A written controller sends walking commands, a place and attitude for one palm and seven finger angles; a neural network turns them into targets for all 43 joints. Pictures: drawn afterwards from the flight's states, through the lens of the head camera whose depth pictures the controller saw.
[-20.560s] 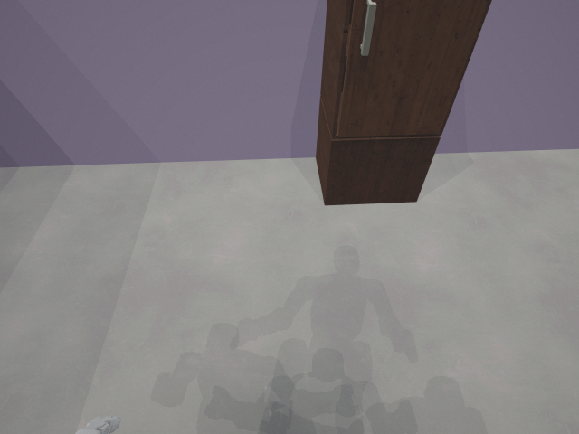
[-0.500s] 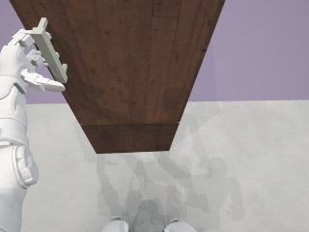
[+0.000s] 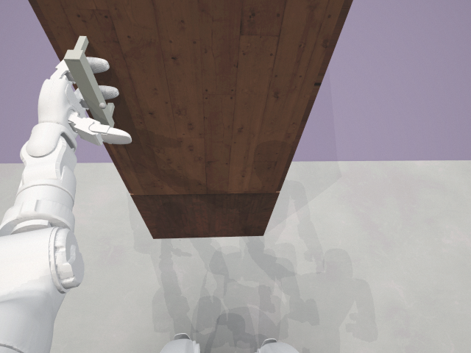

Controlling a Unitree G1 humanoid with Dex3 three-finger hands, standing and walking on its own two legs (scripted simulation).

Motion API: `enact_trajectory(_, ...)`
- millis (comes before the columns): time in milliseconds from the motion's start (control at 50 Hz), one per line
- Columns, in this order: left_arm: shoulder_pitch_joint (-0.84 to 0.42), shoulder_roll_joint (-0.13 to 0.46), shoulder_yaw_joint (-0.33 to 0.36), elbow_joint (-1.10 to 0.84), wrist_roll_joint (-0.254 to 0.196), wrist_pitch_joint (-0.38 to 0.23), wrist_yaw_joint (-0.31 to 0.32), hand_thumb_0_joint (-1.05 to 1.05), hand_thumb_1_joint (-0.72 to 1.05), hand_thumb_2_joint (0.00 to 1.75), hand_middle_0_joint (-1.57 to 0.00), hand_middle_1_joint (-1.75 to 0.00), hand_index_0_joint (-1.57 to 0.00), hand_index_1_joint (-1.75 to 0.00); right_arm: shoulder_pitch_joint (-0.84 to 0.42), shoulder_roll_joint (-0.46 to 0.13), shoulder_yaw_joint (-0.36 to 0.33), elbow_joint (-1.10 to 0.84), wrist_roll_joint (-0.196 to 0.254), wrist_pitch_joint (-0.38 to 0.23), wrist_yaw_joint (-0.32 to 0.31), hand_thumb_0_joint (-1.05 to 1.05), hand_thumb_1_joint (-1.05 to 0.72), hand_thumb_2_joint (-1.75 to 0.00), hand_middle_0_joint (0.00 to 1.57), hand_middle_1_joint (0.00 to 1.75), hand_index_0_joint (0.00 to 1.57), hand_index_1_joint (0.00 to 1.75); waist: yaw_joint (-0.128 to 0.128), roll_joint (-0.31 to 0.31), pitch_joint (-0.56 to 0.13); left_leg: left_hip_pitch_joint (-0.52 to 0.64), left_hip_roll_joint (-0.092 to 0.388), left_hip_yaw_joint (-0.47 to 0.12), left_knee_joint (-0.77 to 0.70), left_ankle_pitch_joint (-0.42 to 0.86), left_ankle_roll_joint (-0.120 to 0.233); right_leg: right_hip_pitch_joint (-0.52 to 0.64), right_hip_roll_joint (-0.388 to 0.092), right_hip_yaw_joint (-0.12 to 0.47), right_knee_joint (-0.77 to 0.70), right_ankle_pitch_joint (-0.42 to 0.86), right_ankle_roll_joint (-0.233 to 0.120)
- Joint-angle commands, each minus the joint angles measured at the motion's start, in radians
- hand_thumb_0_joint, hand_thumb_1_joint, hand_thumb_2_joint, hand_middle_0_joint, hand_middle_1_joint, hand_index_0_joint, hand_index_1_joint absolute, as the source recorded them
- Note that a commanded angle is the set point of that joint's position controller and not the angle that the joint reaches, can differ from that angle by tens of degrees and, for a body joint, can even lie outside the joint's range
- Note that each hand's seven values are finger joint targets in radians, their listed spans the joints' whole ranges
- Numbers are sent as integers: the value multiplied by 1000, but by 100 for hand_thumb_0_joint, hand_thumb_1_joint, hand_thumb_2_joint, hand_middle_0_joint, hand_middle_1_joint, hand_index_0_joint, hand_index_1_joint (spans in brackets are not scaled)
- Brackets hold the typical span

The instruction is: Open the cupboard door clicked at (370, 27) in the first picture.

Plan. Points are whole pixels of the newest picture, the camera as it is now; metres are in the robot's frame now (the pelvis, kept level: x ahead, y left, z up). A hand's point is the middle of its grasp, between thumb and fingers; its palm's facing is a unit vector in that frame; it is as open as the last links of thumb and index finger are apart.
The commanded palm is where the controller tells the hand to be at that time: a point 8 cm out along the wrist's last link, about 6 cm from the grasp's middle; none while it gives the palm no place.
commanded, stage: slide the fingers in behind the handle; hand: left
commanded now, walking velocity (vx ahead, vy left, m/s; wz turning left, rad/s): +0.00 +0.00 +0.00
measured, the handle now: (95, 87) +0.54 +0.21 +0.12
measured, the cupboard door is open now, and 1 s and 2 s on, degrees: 0 0 33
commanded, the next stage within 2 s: close the thumb around the handle in 0.26 s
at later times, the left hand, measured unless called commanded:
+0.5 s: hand (101, 104) +0.50 +0.20 +0.13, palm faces -0.01 -1.00 -0.01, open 13.3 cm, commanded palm +0.48 +0.24 +0.12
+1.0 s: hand (105, 104) +0.50 +0.19 +0.12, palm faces -0.02 -1.00 -0.02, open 5.5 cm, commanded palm +0.48 +0.23 +0.12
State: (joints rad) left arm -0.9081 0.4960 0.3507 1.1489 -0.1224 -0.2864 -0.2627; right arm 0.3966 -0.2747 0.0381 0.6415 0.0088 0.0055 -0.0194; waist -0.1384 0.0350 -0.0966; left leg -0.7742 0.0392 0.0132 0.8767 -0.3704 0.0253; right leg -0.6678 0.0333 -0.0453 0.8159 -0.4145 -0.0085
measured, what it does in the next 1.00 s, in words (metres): stands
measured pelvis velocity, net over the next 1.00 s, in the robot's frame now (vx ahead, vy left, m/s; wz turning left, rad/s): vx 0.00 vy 0.00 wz -0.01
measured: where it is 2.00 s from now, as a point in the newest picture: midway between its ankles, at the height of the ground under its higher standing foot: outside the picture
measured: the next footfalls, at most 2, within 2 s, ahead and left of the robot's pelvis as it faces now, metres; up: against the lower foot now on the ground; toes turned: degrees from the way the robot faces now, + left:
none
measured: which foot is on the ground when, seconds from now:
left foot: down 0.00-1.00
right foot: down 0.00-1.00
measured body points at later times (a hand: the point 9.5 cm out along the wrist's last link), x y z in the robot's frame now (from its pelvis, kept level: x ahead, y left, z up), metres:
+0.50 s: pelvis -0.01 +0.00 +0.00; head +0.09 +0.01 +0.44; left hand +0.49 +0.25 +0.13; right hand -0.01 -0.28 -0.11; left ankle +0.03 +0.10 -0.70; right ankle -0.02 -0.12 -0.70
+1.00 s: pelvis +0.00 +0.00 +0.00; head +0.09 +0.01 +0.44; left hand +0.49 +0.24 +0.13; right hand +0.01 -0.27 -0.11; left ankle +0.03 +0.10 -0.70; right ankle -0.02 -0.12 -0.70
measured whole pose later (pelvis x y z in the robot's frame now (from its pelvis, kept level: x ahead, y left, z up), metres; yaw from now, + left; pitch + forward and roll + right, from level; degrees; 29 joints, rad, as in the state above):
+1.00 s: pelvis +0.00 +0.00 +0.00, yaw +0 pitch +16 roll -3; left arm -0.92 0.51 0.35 1.16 -0.12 -0.29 -0.28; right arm 0.41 -0.28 0.04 0.65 0.01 0.01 -0.03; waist -0.14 0.04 -0.10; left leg -0.79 0.04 0.02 0.87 -0.37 0.02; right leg -0.68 0.04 -0.04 0.81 -0.41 -0.01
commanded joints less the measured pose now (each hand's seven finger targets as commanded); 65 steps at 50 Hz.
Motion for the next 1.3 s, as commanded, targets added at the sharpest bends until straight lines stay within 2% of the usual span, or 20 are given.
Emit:
enact_trajectory(0, -495, 226, 9, -220, 4, -71, 4, 0, -50, 30, -30, -120, -30, -120, 132, -173, -63, -60, 0, -18, -11, 0, -90, -90, 20, 30, 20, 30, -24, 92, -388, 420, -11, -73, -88, 285, 8, -12, 33, 12, -101, 283, -14)
enact_trajectory(40, -488, 269, 44, -216, -3, -74, -3, 0, -50, 30, -30, -120, -30, -120, 136, -179, -64, -55, -1, -16, -15, 0, -90, -90, 20, 30, 20, 30, -18, 68, -431, 419, -12, -71, -81, 309, 11, 21, 33, 16, -97, 315, -12)
enact_trajectory(100, -518, 244, 18, -190, -15, -61, -23, 0, -50, 30, -30, -120, -30, -120, 131, -177, -59, -56, 3, -19, -19, 0, -90, -90, 20, 30, 20, 30, -34, 55, -381, 374, -16, -60, -88, 251, 15, 22, 31, 22, -111, 289, -8)
enact_trajectory(160, -513, 315, 60, -149, -5, -58, -26, 0, -50, 30, -30, -120, -30, -120, 139, -184, -55, -51, 4, -16, -26, 0, -90, -90, 20, 30, 20, 30, -31, 45, -363, 331, -16, -60, -86, 231, 18, 27, 28, 26, -109, 278, -7)
enact_trajectory(200, -532, 261, 15, -155, -8, -55, -32, 0, -50, 30, -30, -120, -30, -120, 136, -178, -55, -53, 4, -20, -25, 0, -90, -90, 20, 30, 20, 30, -45, 66, -353, 336, -18, -56, -87, 213, 19, 6, 28, 29, -117, 259, -5)
enact_trajectory(260, -524, 316, 55, -154, -6, -62, -34, 0, -50, 30, -30, -120, -30, -120, 148, -184, -56, -50, 1, -21, -28, 0, -90, -90, 20, 30, 20, 30, -32, 73, -391, 344, -16, -61, -80, 237, 17, 18, 28, 28, -106, 272, -8)
enact_trajectory(300, -526, 270, 25, -173, -11, -62, -38, 0, -50, 30, -30, -120, -30, -120, 144, -178, -58, -55, 1, -23, -25, 0, -90, -90, 20, 30, 20, 30, -37, 95, -400, 367, -16, -57, -79, 250, 17, 8, 29, 27, -107, 282, -7)
enact_trajectory(340, -515, 289, 41, -173, -13, -66, -37, 0, -50, 30, -30, -120, -30, -120, 147, -181, -58, -53, 1, -20, -24, 0, -90, -90, 20, 30, 20, 30, -29, 99, -411, 373, -15, -62, -75, 259, 14, 5, 31, 23, -103, 281, -9)
enact_trajectory(400, -546, 262, 14, -184, -12, -60, -33, 0, -33, 37, -31, -122, -31, -122, 146, -183, -61, -48, 2, -21, -24, 0, -90, -90, 20, 30, 20, 30, -46, 95, -382, 372, -11, -65, -84, 220, 15, -23, 31, 21, -113, 240, -7)
enact_trajectory(440, -521, 297, 46, -186, -9, -63, -26, 0, -22, 42, -32, -123, -32, -123, 150, -185, -62, -52, 1, -20, -25, 0, -90, -90, 20, 30, 20, 30, -29, 96, -414, 369, -14, -65, -79, 240, 15, 4, 32, 24, -105, 261, -10)
enact_trajectory(500, -530, 237, 7, -210, -12, -63, -23, 0, -5, 49, -33, -125, -33, -125, 149, -179, -64, -48, 0, -23, -20, 0, -90, -90, 20, 30, 20, 30, -36, 111, -412, 408, -11, -68, -82, 253, 12, -21, 34, 16, -109, 258, -10)
enact_trajectory(620, -525, 285, 43, -175, -10, -60, -10, 0, 28, 64, -36, -128, -36, -128, 150, -185, -59, -46, 2, -19, -23, 0, -90, -90, 20, 30, 20, 30, -36, 58, -361, 350, -14, -65, -87, 226, 18, 2, 34, 20, -112, 252, -11)
enact_trajectory(660, -493, 303, 59, -178, -1, -61, -7, 0, 40, 68, -36, -130, -36, -130, 149, -182, -61, -52, 2, -17, -22, 0, -90, -90, 20, 30, 20, 30, -21, 89, -389, 366, -14, -61, -86, 253, 15, 12, 32, 22, -107, 275, -11)
enact_trajectory(700, -506, 256, 22, -194, -4, -62, -12, 0, 51, 73, -37, -131, -37, -131, 145, -178, -60, -56, 1, -18, -19, 0, -90, -90, 20, 30, 20, 30, -30, 96, -388, 381, -13, -61, -88, 263, 13, 2, 33, 18, -107, 281, -9)
enact_trajectory(800, -515, 254, 20, -186, -8, -60, -15, 0, 79, 85, -39, -134, -39, -134, 147, -180, -61, -54, 1, -17, -21, 0, -90, -90, 20, 30, 20, 30, -40, 69, -379, 378, -12, -62, -88, 256, 15, -2, 33, 19, -110, 279, -7)
enact_trajectory(840, -516, 270, 35, -217, -10, -71, -18, 0, 90, 90, -40, -135, -40, -135, 148, -180, -64, -53, 1, -17, -22, 0, -90, -90, 20, 30, 20, 30, -29, 89, -432, 409, -13, -64, -80, 300, 13, 14, 33, 20, -100, 313, -9)
enact_trajectory(940, -495, 214, 1, -207, -16, -67, -15, 0, 90, 90, -40, -135, -40, -135, 142, -176, -64, -51, 1, -14, -20, 0, -90, -90, 20, 30, 20, 30, -36, 78, -394, 421, -10, -69, -81, 302, 11, -17, 36, 12, -106, 301, -10)
enact_trajectory(1140, -510, 238, 9, -202, 3, -61, 4, 0, 90, 90, -40, -135, -40, -135, 143, -173, -61, -47, 0, -9, -21, 0, -90, -90, 20, 30, 20, 30, -36, 77, -398, 399, -14, -66, -80, 303, 14, -1, 31, 18, -101, 316, -8)
enact_trajectory(1160, -445, 256, 39, -178, 0, -56, -1, 0, 90, 90, -40, -135, -40, -135, 144, -175, -64, -54, -1, -7, -21, 0, -90, -90, 20, 30, 20, 30, -13, 63, -398, 385, -16, -59, -80, 294, 14, 21, 32, 18, -103, 315, -10)
enact_trajectory(1280, -294, 236, 48, -289, -36, -60, -26, 0, 90, 90, -40, -135, -40, -135, 110, -167, -65, -99, 7, 1, -16, 0, -90, -90, 20, 30, 20, 30, 33, 71, -448, 413, -18, -39, -91, 357, 12, 104, 34, 17, -96, 394, -12)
